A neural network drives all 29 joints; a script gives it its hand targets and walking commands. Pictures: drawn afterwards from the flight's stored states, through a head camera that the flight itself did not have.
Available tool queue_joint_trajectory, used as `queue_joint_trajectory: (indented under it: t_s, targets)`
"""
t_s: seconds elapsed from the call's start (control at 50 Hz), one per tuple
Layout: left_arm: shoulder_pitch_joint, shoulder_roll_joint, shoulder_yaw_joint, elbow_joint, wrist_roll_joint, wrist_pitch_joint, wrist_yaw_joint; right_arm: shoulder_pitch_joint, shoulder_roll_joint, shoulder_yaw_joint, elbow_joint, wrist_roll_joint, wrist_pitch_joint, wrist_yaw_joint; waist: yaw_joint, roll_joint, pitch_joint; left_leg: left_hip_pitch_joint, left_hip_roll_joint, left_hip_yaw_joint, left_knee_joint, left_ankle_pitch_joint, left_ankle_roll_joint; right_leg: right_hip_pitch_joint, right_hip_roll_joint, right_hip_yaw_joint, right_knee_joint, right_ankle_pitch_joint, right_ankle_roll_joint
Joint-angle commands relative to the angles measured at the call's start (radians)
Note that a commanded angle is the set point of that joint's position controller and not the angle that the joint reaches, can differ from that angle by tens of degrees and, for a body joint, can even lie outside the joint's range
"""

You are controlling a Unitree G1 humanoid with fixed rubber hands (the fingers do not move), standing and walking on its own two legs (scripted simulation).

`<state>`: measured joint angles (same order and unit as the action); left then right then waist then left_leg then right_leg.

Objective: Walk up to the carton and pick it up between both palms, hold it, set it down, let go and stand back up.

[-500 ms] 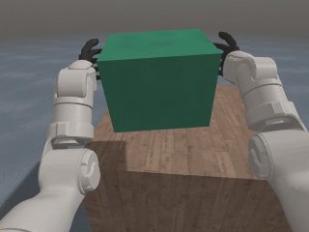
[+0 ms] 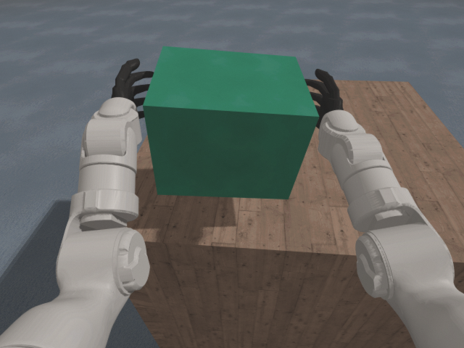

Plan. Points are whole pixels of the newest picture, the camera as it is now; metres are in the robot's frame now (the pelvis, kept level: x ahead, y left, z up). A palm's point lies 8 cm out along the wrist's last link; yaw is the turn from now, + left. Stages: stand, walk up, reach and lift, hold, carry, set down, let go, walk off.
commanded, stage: set down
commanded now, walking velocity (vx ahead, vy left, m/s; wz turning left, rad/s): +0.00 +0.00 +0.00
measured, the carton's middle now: (227, 124) +0.45 +0.01 +0.20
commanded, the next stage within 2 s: none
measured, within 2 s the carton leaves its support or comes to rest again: neither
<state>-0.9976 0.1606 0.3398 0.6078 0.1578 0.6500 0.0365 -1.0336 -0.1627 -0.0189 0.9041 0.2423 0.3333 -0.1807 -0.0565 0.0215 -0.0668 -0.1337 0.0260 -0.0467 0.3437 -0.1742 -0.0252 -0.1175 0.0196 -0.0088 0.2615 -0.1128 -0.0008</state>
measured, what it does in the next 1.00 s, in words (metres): stands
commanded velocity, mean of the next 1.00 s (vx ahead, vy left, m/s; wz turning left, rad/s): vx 0.00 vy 0.00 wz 0.00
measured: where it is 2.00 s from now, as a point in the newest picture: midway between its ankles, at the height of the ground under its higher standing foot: outside the picture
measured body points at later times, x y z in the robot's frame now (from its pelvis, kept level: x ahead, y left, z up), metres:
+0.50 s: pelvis -0.01 +0.00 +0.00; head -0.07 +0.02 +0.44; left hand +0.40 +0.17 +0.24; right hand +0.41 -0.16 +0.24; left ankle +0.00 +0.13 -0.75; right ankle +0.02 -0.12 -0.75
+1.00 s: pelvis +0.00 +0.00 +0.00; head -0.03 +0.01 +0.45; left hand +0.43 +0.16 +0.22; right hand +0.43 -0.17 +0.20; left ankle +0.00 +0.13 -0.75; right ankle +0.02 -0.12 -0.75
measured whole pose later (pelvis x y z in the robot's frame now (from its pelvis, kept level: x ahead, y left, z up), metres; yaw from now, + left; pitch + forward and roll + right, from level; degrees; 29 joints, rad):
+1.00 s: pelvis +0.00 +0.00 +0.00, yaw +0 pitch -2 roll -1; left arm -0.92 0.08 0.31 0.58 0.18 0.57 0.11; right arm -1.03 -0.16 -0.17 1.05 0.19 0.19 -0.09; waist -0.06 -0.01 -0.03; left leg -0.12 0.03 -0.06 0.35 -0.19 -0.03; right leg -0.11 0.02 -0.02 0.27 -0.13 0.00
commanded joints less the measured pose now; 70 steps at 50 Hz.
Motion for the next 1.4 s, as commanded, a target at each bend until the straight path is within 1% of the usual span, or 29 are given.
queue_joint_trajectory:
  t_s: [0.0, 0.02, 0.04, 0.06, 0.1, 0.12, 0.18, 0.2, 0.24, 0.26, 0.3, 0.38, 0.4, 0.5, 0.52, 0.56, 0.62, 0.66, 0.7, 0.86, 0.92, 1.0, 1.02, 1.08, 1.12, 1.14, 1.24, 1.36, 1.38]
  targets:
    - [-0.736, -0.725, -0.594, -0.522, -0.294, -0.137, -0.106, -0.971, 0.581, 0.324, -0.819, 0.215, -0.122, 0.087, -0.052, 0.012, -0.969, 0.297, -0.088, 0.005, 0.146, 0.729, -0.067, 0.428, 0.062, -0.024, 0.115, 0.748, 0.034]
    - [-0.715, -0.711, -0.575, -0.498, -0.269, -0.124, -0.103, -0.903, 0.567, 0.313, -0.741, 0.209, -0.091, 0.088, -0.060, 0.001, -0.862, 0.263, -0.086, -0.008, 0.123, 0.660, -0.062, 0.397, 0.063, -0.023, 0.096, 0.684, 0.033]
    - [-0.709, -0.693, -0.543, -0.494, -0.251, -0.117, -0.100, -0.931, 0.562, 0.324, -0.738, 0.219, -0.083, 0.094, -0.023, -0.015, -0.844, 0.271, -0.075, 0.000, 0.121, 0.627, -0.051, 0.360, 0.066, -0.023, 0.082, 0.596, 0.032]
    - [-0.732, -0.694, -0.539, -0.407, -0.238, -0.101, -0.102, -0.930, 0.543, 0.275, -0.655, 0.194, -0.069, 0.095, -0.051, 0.005, -0.743, 0.245, -0.071, -0.008, 0.089, 0.507, -0.051, 0.289, 0.061, -0.026, 0.051, 0.450, 0.025]
    - [-0.747, -0.695, -0.491, -0.396, -0.209, -0.093, -0.110, -0.899, 0.565, 0.264, -0.573, 0.185, -0.043, 0.112, -0.024, -0.026, -0.673, 0.253, -0.062, 0.001, 0.079, 0.459, -0.041, 0.243, 0.064, -0.029, 0.046, 0.378, 0.027]
    - [-0.694, -0.685, -0.445, -0.293, -0.169, -0.075, -0.122, -0.904, 0.550, 0.238, -0.509, 0.168, -0.028, 0.113, -0.015, -0.031, -0.556, 0.215, -0.061, -0.001, 0.058, 0.392, -0.029, 0.229, 0.061, -0.023, 0.022, 0.308, 0.026]
    - [-0.637, -0.617, -0.316, -0.111, -0.072, -0.040, -0.156, -0.753, 0.485, 0.105, -0.156, 0.090, 0.018, 0.132, -0.051, 0.000, -0.300, 0.137, -0.060, 0.011, -0.003, 0.247, -0.035, 0.156, 0.053, -0.029, -0.009, 0.167, 0.019]
    - [-0.639, -0.598, -0.273, -0.118, -0.054, -0.030, -0.169, -0.718, 0.478, 0.090, -0.127, 0.084, 0.029, 0.148, -0.035, -0.012, -0.303, 0.137, -0.059, 0.013, -0.022, 0.215, -0.024, 0.153, 0.048, -0.022, -0.018, 0.128, 0.018]
    - [-0.658, -0.601, -0.258, -0.128, -0.028, -0.029, -0.179, -0.693, 0.462, 0.040, -0.058, 0.053, 0.025, 0.170, -0.054, -0.001, -0.283, 0.137, -0.046, 0.021, -0.051, 0.146, -0.030, 0.134, 0.051, -0.040, -0.013, 0.067, 0.010]
    - [-0.652, -0.598, -0.251, -0.124, -0.033, -0.043, -0.178, -0.717, 0.487, 0.051, -0.074, 0.045, 0.012, 0.182, -0.014, -0.007, -0.318, 0.128, -0.053, 0.027, -0.057, 0.148, -0.029, 0.142, 0.047, -0.032, -0.017, 0.056, 0.011]
    - [-0.701, -0.577, -0.224, -0.099, -0.041, -0.062, -0.169, -0.739, 0.476, -0.013, -0.029, 0.006, -0.001, 0.202, -0.022, -0.039, -0.322, 0.088, -0.056, 0.035, -0.064, 0.104, -0.018, 0.157, 0.047, -0.038, -0.010, 0.056, 0.015]
    - [-0.817, -0.617, -0.286, -0.125, -0.102, -0.134, -0.132, -0.822, 0.476, -0.071, -0.043, -0.040, -0.086, 0.238, -0.035, 0.015, -0.416, 0.079, -0.048, 0.044, -0.077, -0.020, -0.032, 0.097, 0.039, -0.053, -0.001, -0.056, 0.003]
    - [-0.868, -0.642, -0.332, -0.153, -0.120, -0.143, -0.122, -0.824, 0.472, -0.074, -0.043, -0.054, -0.101, 0.247, -0.056, 0.036, -0.439, 0.109, -0.043, 0.039, -0.065, 0.005, -0.043, 0.072, 0.049, -0.073, 0.003, -0.034, -0.001]
    - [-0.885, -0.674, -0.439, -0.217, -0.165, -0.201, -0.061, -0.884, 0.519, -0.012, -0.144, -0.061, -0.179, 0.262, -0.029, 0.057, -0.599, 0.213, -0.041, 0.039, 0.000, 0.171, -0.066, 0.067, 0.053, -0.083, 0.023, 0.093, 0.010]
    - [-0.870, -0.696, -0.450, -0.172, -0.186, -0.205, -0.060, -0.894, 0.515, -0.011, -0.169, -0.062, -0.186, 0.254, -0.054, 0.029, -0.593, 0.199, -0.047, 0.040, 0.006, 0.161, -0.055, 0.078, 0.049, -0.077, 0.019, 0.107, 0.013]
    - [-0.824, -0.687, -0.440, -0.159, -0.163, -0.212, -0.054, -0.886, 0.539, 0.017, -0.185, -0.057, -0.195, 0.251, -0.018, 0.011, -0.617, 0.213, -0.049, 0.042, 0.004, 0.183, -0.045, 0.096, 0.049, -0.073, 0.016, 0.150, 0.018]
    - [-0.687, -0.658, -0.394, -0.068, -0.120, -0.189, -0.066, -0.828, 0.482, -0.003, -0.155, -0.065, -0.188, 0.240, -0.028, 0.007, -0.522, 0.183, -0.052, 0.041, 0.001, 0.183, -0.042, 0.115, 0.047, -0.065, 0.014, 0.165, 0.025]
    - [-0.657, -0.649, -0.387, -0.093, -0.122, -0.182, -0.076, -0.827, 0.502, 0.037, -0.215, -0.043, -0.185, 0.222, -0.014, -0.014, -0.564, 0.181, -0.061, 0.046, 0.011, 0.235, -0.034, 0.168, 0.042, -0.052, 0.023, 0.255, 0.038]
    - [-0.657, -0.626, -0.361, -0.103, -0.109, -0.192, -0.087, -0.782, 0.498, 0.033, -0.152, -0.047, -0.174, 0.219, -0.021, 0.000, -0.500, 0.145, -0.066, 0.050, -0.011, 0.180, -0.030, 0.179, 0.027, -0.040, 0.017, 0.230, 0.043]
    - [-0.619, -0.695, -0.452, -0.205, -0.145, -0.197, -0.069, -0.820, 0.506, 0.082, -0.274, -0.012, -0.197, 0.215, -0.021, 0.011, -0.656, 0.225, -0.055, 0.033, 0.049, 0.442, -0.069, 0.202, 0.052, -0.057, 0.066, 0.428, 0.046]
    - [-0.641, -0.707, -0.460, -0.191, -0.135, -0.199, -0.059, -0.805, 0.472, 0.041, -0.218, -0.045, -0.201, 0.220, -0.039, 0.058, -0.641, 0.278, -0.045, 0.033, 0.056, 0.439, -0.087, 0.126, 0.059, -0.071, 0.046, 0.353, 0.033]
    - [-0.629, -0.664, -0.400, -0.133, -0.124, -0.208, -0.057, -0.822, 0.486, 0.051, -0.212, -0.048, -0.204, 0.231, 0.016, 0.007, -0.611, 0.236, -0.046, 0.050, 0.035, 0.348, -0.059, 0.144, 0.050, -0.051, 0.030, 0.332, 0.040]
    - [-0.617, -0.682, -0.413, -0.103, -0.117, -0.204, -0.055, -0.819, 0.464, 0.019, -0.197, -0.066, -0.208, 0.230, -0.007, 0.005, -0.595, 0.220, -0.048, 0.048, 0.023, 0.310, -0.060, 0.127, 0.053, -0.062, 0.022, 0.295, 0.036]
    - [-0.548, -0.661, -0.353, -0.008, -0.100, -0.194, -0.070, -0.809, 0.467, 0.018, -0.200, -0.081, -0.203, 0.231, 0.020, -0.021, -0.485, 0.148, -0.051, 0.060, 0.002, 0.239, -0.046, 0.128, 0.040, -0.055, 0.016, 0.265, 0.046]
    - [-0.631, -0.667, -0.350, -0.083, -0.082, -0.210, -0.063, -0.766, 0.462, -0.025, -0.125, -0.097, -0.208, 0.251, 0.020, 0.017, -0.526, 0.195, -0.041, 0.058, -0.005, 0.224, -0.055, 0.094, 0.045, -0.066, 0.018, 0.201, 0.035]
    - [-0.610, -0.678, -0.358, -0.020, -0.080, -0.208, -0.063, -0.780, 0.440, -0.050, -0.111, -0.119, -0.217, 0.254, 0.000, 0.036, -0.508, 0.205, -0.037, 0.056, -0.007, 0.218, -0.063, 0.052, 0.044, -0.074, 0.011, 0.193, 0.031]
    - [-0.579, -0.631, -0.258, 0.052, -0.027, -0.210, -0.076, -0.711, 0.411, -0.111, -0.023, -0.166, -0.212, 0.285, 0.032, 0.014, -0.392, 0.159, -0.031, 0.068, -0.050, 0.102, -0.050, 0.017, 0.044, -0.091, 0.001, 0.063, 0.026]
    - [-0.574, -0.685, -0.310, -0.011, -0.047, -0.249, -0.044, -0.756, 0.444, -0.077, -0.112, -0.182, -0.263, 0.314, 0.076, 0.007, -0.589, 0.221, -0.026, 0.065, -0.009, 0.265, -0.064, 0.018, 0.044, -0.092, 0.020, 0.185, 0.023]
    - [-0.614, -0.683, -0.319, -0.044, -0.054, -0.267, -0.041, -0.733, 0.470, -0.067, -0.110, -0.189, -0.268, 0.313, 0.062, 0.011, -0.628, 0.200, -0.028, 0.065, 0.003, 0.293, -0.063, 0.043, 0.040, -0.086, 0.033, 0.236, 0.028]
